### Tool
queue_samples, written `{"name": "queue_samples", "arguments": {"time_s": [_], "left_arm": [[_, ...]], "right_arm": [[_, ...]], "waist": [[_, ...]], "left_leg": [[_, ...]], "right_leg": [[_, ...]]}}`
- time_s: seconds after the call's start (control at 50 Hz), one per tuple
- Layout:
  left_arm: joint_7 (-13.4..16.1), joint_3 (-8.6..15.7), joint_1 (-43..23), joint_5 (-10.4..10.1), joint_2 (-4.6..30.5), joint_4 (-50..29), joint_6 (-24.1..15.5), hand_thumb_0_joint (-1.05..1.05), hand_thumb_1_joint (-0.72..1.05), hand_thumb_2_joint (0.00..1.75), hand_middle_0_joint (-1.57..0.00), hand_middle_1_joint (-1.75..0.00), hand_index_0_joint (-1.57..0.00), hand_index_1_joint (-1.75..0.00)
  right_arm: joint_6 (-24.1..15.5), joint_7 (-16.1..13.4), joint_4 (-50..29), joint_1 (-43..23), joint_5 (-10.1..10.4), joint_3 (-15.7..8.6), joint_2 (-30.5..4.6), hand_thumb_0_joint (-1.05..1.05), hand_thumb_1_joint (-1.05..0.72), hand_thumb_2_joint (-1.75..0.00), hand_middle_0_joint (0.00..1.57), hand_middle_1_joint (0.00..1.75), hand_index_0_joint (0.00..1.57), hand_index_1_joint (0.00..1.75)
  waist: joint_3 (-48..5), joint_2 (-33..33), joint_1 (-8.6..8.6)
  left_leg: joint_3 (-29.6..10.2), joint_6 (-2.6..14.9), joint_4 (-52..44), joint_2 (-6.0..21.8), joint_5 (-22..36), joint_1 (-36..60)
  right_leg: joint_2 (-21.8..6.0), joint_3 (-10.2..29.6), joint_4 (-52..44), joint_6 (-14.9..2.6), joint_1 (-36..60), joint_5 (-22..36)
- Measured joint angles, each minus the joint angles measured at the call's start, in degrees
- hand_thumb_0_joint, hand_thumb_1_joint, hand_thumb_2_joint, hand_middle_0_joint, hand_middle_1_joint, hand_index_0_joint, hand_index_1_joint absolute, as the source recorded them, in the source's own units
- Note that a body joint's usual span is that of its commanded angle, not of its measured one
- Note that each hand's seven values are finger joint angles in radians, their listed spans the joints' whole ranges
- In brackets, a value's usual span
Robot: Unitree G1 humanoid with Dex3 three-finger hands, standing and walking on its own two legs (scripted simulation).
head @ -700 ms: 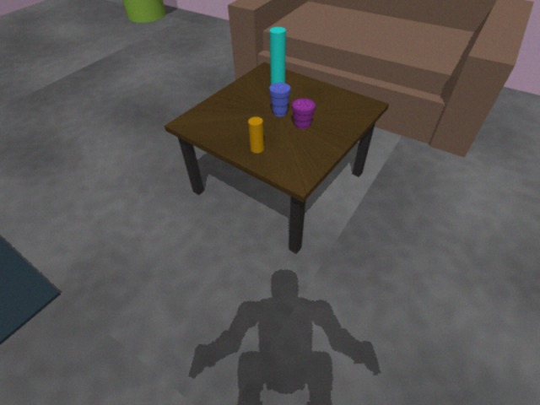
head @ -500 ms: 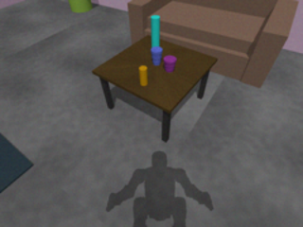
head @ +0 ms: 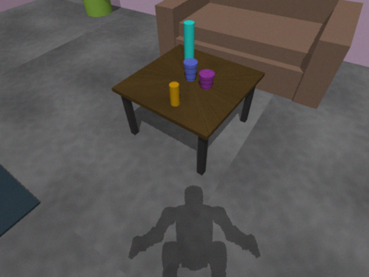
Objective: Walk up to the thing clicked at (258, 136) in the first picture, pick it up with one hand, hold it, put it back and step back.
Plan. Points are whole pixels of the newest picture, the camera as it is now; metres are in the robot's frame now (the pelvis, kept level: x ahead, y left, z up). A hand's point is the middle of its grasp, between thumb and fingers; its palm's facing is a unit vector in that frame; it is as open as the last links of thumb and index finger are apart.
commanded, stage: stand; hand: left
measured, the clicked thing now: (174, 94) +1.07 +0.09 -0.30
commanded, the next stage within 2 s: walk up in 0.42 s
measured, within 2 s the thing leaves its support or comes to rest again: neither
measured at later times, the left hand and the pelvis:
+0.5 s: hand out of the picture +0.06 +0.26 -0.15, palm faces -0.04 -0.94 -0.34, open 7.3 cm; pelvis +0.00 +0.01 +0.00, yaw -3 degrees
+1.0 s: hand (68, 224) +0.29 +0.34 -0.13, palm faces -0.33 -0.83 -0.45, open 7.3 cm; pelvis +0.13 +0.08 -0.01, yaw -16 degrees
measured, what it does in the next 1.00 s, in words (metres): walks ahead, turning right: left foot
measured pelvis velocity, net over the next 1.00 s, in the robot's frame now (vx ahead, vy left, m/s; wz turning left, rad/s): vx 0.13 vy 0.08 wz -0.28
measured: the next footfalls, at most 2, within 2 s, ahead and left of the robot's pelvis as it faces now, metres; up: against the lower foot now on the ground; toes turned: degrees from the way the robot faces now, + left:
left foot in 0.70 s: +0.16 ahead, +0.19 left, +0.00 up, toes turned -10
right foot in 1.06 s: +0.24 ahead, -0.07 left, +0.00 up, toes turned -21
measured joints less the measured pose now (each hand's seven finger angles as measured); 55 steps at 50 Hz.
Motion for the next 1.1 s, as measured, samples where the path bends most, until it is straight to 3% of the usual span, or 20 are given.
{"name": "queue_samples", "arguments": {"time_s": [0.42, 0.48, 0.52, 0.58, 0.66, 0.7, 0.74, 0.78, 0.84, 0.92, 1.0, 1.06, 1.1], "left_arm": [[-0.03, 0.09, 0.43, 0.07, 0.21, 0.05, 0.03, 0.0, 0.91, 0.89, -0.2, -0.3, -0.21, -0.3], [-1.0, 2.07, 3.74, 0.51, 0.11, -2.8, -0.76, 0.0, 0.91, 0.89, -0.2, -0.3, -0.21, -0.3], [-1.23, 3.04, 6.27, 0.9, 0.02, -4.17, -1.33, 0.0, 0.91, 0.89, -0.2, -0.3, -0.21, -0.3], [-1.08, 3.89, 9.41, 0.87, 0.22, -5.54, -1.83, 0.0, 0.91, 0.89, -0.2, -0.3, -0.21, -0.3], [-1.12, 4.72, 12.39, 1.04, 1.59, -7.05, -1.41, 0.0, 0.9, 0.89, -0.2, -0.3, -0.21, -0.3], [-1.06, 5.01, 13.26, 1.18, 2.73, -7.81, -0.85, 0.0, 0.9, 0.89, -0.2, -0.3, -0.21, -0.3], [-0.27, 5.18, 13.36, 1.25, 3.96, -8.08, 0.03, 0.01, 0.9, 0.89, -0.2, -0.3, -0.21, -0.3], [0.51, 4.69, 12.54, 0.92, 4.66, -7.68, 0.46, 0.01, 0.91, 0.89, -0.2, -0.3, -0.21, -0.3], [-0.27, 4.32, 11.57, 0.26, 5.7, -8.14, -0.68, 0.01, 0.91, 0.89, -0.2, -0.3, -0.21, -0.3], [-1.68, 4.27, 10.33, 0.08, 5.97, -9.38, -1.55, 0.01, 0.91, 0.89, -0.2, -0.3, -0.21, -0.3], [-2.25, 4.24, 8.46, 0.07, 5.47, -11.12, -2.06, 0.01, 0.91, 0.89, -0.2, -0.3, -0.21, -0.3], [-1.78, 4.38, 7.93, 0.06, 5.52, -12.81, -3.42, 0.0, 0.91, 0.89, -0.2, -0.3, -0.21, -0.3], [-0.74, 4.74, 7.02, 0.13, 5.05, -13.95, -4.36, 0.0, 0.91, 0.89, -0.2, -0.3, -0.21, -0.3]], "right_arm": [[0.05, 0.09, 0.12, 0.3, -0.01, -0.03, 0.11, 0.0, -0.91, -0.9, 0.2, 0.3, 0.2, 0.3], [0.67, 1.72, -3.25, 0.76, -1.47, -2.12, -0.83, 0.0, -0.91, -0.9, 0.2, 0.3, 0.2, 0.3], [1.04, 2.68, -5.79, 0.87, -2.05, -3.34, -2.19, 0.0, -0.91, -0.9, 0.2, 0.3, 0.2, 0.3], [0.84, 3.71, -8.81, 0.81, -2.36, -4.63, -4.2, 0.0, -0.91, -0.9, 0.2, 0.3, 0.2, 0.3], [0.65, 4.61, -12.11, 1.97, -2.76, -6.11, -5.96, 0.0, -0.91, -0.9, 0.2, 0.3, 0.2, 0.3], [0.33, 4.8, -13.57, 2.96, -2.76, -6.74, -6.36, 0.0, -0.91, -0.9, 0.2, 0.3, 0.2, 0.3], [-0.69, 4.37, -15.02, 4.04, -3.12, -7.22, -6.03, 0.0, -0.91, -0.9, 0.2, 0.3, 0.2, 0.3], [-0.83, 3.96, -15.33, 5.02, -2.64, -7.08, -5.03, 0.0, -0.91, -0.9, 0.2, 0.3, 0.2, 0.3], [-0.3, 3.85, -15.03, 7.26, -2.25, -6.14, -3.37, 0.0, -0.91, -0.9, 0.2, 0.3, 0.2, 0.3], [-0.58, 4.28, -15.23, 10.76, -2.21, -5.24, -2.96, 0.0, -0.91, -0.9, 0.2, 0.3, 0.2, 0.3], [-0.06, 4.65, -15.6, 13.2, -2.21, -5.11, -4.1, 0.0, -0.9, -0.9, 0.2, 0.3, 0.2, 0.3], [0.86, 4.66, -15.94, 14.51, -1.93, -5.02, -4.84, 0.0, -0.9, -0.9, 0.2, 0.3, 0.2, 0.3], [1.52, 4.25, -15.66, 14.28, -1.73, -4.83, -4.84, 0.0, -0.91, -0.9, 0.2, 0.3, 0.2, 0.3]], "waist": [[0.02, 0.0, 0.01], [-0.37, 0.6, 0.56], [-0.56, 1.49, 0.94], [0.25, 2.56, 1.46], [1.03, 2.83, 1.39], [1.14, 2.23, 1.11], [1.3, 0.49, 0.54], [1.44, -0.19, -0.35], [1.12, -0.76, -1.51], [0.64, 0.09, -3.06], [1.11, 1.96, -4.34], [1.04, 3.43, -4.45], [1.89, 5.39, -3.98]], "left_leg": [[0.01, 0.02, -0.57, -0.07, 0.39, 0.36], [1.39, 1.53, 8.41, 0.26, -11.04, -3.16], [-0.24, 1.44, 18.41, -0.34, -14.21, -7.63], [-2.24, 0.47, 26.03, 0.3, -13.18, -12.94], [-3.58, -0.11, 22.02, 2.33, -14.15, -15.07], [-3.35, 0.24, 16.4, 2.69, -11.36, -13.55], [-1.25, -0.41, 16.19, 1.55, -3.94, -13.26], [0.49, -0.03, 16.65, 1.39, -4.89, -12.12], [2.46, 1.27, 12.3, 1.38, -5.15, -7.74], [4.76, 2.24, 6.76, 0.93, -4.89, -2.22], [6.86, 2.18, 6.67, 0.41, -7.74, 0.96], [8.18, 1.52, 13.1, 1.15, -13.62, 0.84], [5.33, 2.11, 24.69, 2.33, -16.89, -2.91]], "right_leg": [[-0.08, 0.01, -0.36, 0.03, 0.27, 0.28], [0.65, 2.1, 3.76, -1.07, -2.19, -2.86], [1.47, 4.02, 4.94, -2.07, -3.3, -3.72], [2.08, 6.56, 3.73, -2.29, -2.96, -2.47], [1.44, 8.58, 5.13, -0.1, -2.68, -4.05], [0.79, 9.68, 9.49, 0.69, -4.02, -7.18], [0.47, 11.43, 21.4, -1.22, -8.66, -15.28], [1.14, 9.06, 34.15, -2.13, -14.44, -16.53], [0.08, 3.09, 39.89, -1.51, -19.45, -12.79], [-1.43, -1.09, 32.54, 0.1, -21.03, -9.85], [-2.14, -1.88, 22.18, -0.57, -19.29, -6.87], [-1.39, -2.54, 14.27, -1.84, -14.95, -1.64], [0.22, -2.97, 16.96, -2.06, -14.79, -1.18]]}}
